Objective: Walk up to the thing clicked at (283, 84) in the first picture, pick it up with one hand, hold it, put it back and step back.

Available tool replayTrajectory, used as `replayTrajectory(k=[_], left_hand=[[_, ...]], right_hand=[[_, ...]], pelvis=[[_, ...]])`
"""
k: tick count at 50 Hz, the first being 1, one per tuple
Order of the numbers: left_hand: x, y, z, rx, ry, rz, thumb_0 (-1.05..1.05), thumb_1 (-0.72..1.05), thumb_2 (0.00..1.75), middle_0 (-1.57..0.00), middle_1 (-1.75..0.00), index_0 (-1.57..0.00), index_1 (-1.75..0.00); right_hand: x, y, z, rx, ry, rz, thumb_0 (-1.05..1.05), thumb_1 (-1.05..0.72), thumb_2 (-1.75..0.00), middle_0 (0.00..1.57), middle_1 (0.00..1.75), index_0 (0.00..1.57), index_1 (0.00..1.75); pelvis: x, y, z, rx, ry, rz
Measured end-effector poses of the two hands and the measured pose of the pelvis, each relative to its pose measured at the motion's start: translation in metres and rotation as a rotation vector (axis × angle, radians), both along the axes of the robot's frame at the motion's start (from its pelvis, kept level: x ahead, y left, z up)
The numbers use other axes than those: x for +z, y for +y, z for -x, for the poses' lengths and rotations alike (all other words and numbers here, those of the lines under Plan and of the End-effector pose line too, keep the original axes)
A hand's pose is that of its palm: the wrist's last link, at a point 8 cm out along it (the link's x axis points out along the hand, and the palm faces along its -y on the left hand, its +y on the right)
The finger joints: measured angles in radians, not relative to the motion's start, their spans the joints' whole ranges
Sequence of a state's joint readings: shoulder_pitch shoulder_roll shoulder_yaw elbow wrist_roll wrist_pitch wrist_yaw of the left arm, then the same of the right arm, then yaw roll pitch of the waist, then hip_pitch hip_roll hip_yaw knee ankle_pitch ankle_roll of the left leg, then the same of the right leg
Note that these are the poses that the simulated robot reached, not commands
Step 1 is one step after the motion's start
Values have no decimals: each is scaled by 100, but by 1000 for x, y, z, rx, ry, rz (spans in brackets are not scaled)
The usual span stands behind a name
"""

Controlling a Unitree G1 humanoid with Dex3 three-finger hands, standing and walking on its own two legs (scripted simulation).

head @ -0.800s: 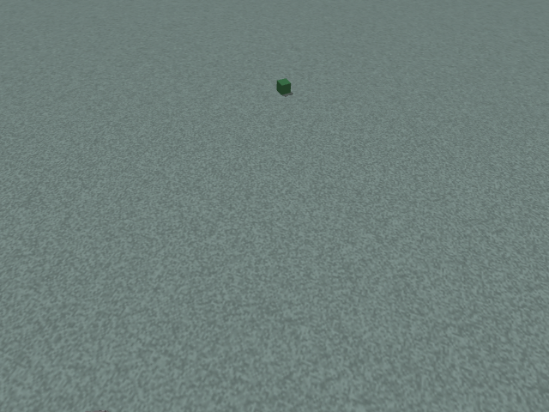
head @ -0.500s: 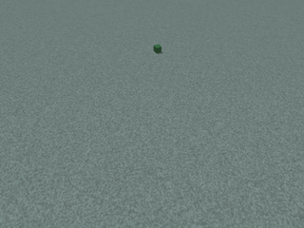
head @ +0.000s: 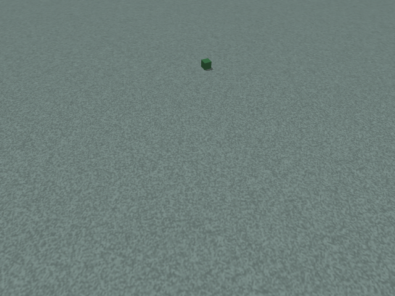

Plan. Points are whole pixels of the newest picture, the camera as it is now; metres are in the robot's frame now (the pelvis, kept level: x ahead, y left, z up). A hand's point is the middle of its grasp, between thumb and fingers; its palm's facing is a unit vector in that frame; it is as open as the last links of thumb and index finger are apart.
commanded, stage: stand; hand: left
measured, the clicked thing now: (206, 64) +2.13 -0.02 -0.75
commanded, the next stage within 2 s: walk up in 0.32 s
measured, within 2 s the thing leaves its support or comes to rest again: neither
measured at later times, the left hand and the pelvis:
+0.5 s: hand out of the picture +0.10 +0.26 -0.15, palm faces -0.08 -0.93 -0.37, open 7.4 cm; pelvis +0.02 -0.02 -0.01, yaw -3 degrees
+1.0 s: hand (132, 247) +0.25 +0.17 -0.15, palm faces -0.05 -0.93 -0.37, open 7.4 cm; pelvis +0.22 -0.11 -0.01, yaw -4 degrees
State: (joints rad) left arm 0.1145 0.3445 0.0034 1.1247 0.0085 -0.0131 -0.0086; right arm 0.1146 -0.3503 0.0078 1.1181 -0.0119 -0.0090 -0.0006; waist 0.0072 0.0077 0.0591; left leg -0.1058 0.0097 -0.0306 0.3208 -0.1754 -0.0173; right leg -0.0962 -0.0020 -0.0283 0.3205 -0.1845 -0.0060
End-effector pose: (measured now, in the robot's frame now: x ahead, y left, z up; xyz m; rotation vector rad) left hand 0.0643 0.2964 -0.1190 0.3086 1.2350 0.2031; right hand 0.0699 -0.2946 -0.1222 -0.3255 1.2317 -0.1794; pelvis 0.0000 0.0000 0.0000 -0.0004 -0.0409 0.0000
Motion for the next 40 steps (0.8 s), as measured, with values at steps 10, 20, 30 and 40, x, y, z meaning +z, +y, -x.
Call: replayTrajectory(k=[10,20,30,40], left_hand=[[1,0,0,0,0,-4,0,90,90,-20,-30,-20,-30],[4,6,-7,-14,-31,12,0,90,90,-20,-30,-20,-30],[27,-10,-88,-139,-75,-65,0,91,90,-20,-30,-20,-30],[33,-65,-125,-78,-125,-86,0,90,90,-20,-30,-20,-30]], right_hand=[[0,0,-1,4,1,0,0,-90,-90,20,30,20,30],[4,-9,-3,-6,-54,-12,0,-90,-90,20,30,21,30],[3,-91,10,-118,-41,36,0,-90,-90,20,30,21,30],[-1,-142,-97,-65,-84,8,1,-91,-90,19,29,20,30]], pelvis=[[0,0,-1,0,0,0],[-3,-3,-8,-21,23,-13],[-11,-48,-49,-86,18,-36],[-10,-98,-121,-74,-8,6]])
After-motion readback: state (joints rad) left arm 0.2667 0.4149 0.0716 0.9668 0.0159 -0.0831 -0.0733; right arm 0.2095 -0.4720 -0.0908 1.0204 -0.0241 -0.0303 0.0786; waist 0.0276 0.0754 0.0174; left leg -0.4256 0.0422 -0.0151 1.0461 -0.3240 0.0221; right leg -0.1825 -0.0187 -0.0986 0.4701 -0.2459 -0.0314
